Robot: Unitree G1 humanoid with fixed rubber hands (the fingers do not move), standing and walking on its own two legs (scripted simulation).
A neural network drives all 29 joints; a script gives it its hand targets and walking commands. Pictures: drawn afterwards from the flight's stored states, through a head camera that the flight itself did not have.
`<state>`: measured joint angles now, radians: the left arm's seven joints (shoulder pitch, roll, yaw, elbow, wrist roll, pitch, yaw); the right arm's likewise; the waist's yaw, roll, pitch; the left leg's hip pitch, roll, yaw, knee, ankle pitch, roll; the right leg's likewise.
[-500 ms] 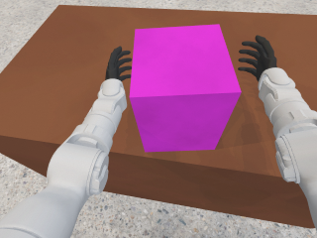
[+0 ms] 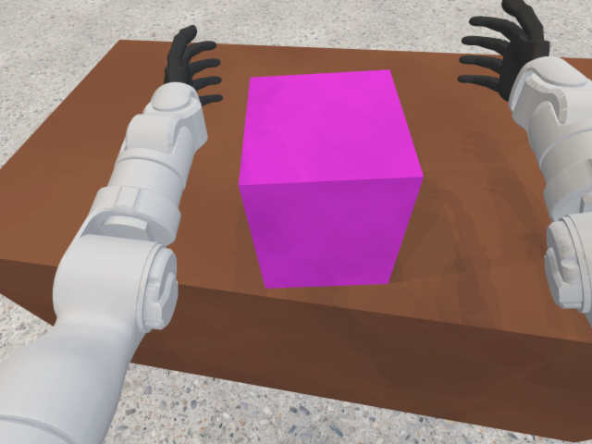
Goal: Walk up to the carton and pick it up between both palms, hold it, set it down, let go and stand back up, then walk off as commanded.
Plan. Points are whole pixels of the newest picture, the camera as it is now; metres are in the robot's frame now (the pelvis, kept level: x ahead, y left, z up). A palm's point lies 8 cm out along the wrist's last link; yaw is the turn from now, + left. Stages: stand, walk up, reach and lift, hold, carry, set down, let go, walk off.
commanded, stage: set down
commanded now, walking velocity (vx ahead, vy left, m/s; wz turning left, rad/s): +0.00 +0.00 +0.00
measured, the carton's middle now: (323, 186) +0.48 +0.04 +0.05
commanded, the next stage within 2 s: none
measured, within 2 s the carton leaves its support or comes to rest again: neither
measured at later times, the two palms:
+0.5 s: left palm (178, 141) +0.43 +0.22 +0.17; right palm (501, 134) +0.48 -0.17 +0.16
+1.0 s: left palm (172, 205) +0.36 +0.22 +0.13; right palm (523, 197) +0.42 -0.20 +0.13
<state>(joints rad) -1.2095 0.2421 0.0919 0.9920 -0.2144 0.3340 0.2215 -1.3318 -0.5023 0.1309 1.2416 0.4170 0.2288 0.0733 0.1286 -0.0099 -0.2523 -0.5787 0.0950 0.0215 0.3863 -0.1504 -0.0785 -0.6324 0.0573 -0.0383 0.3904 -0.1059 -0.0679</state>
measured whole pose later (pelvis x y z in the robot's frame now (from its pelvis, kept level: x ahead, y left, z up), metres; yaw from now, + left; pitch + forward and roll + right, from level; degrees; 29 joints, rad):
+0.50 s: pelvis +0.01 +0.02 +0.01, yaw +1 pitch +12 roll +0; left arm -0.86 0.14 0.12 0.54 -0.11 0.51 0.23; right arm -1.00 -0.46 0.04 1.07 0.39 0.20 0.11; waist 0.08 0.00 -0.14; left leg -0.40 0.08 0.00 0.37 -0.18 -0.07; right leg -0.42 0.04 -0.06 0.34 -0.12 -0.05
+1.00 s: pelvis +0.00 +0.01 +0.01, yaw +0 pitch +7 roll +1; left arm -0.54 0.08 0.20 0.30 -0.06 0.48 0.18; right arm -0.71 -0.45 0.08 0.82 0.36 0.15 0.12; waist 0.07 -0.02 -0.09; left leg -0.30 0.08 0.03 0.32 -0.15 -0.07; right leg -0.37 0.04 -0.03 0.37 -0.13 -0.06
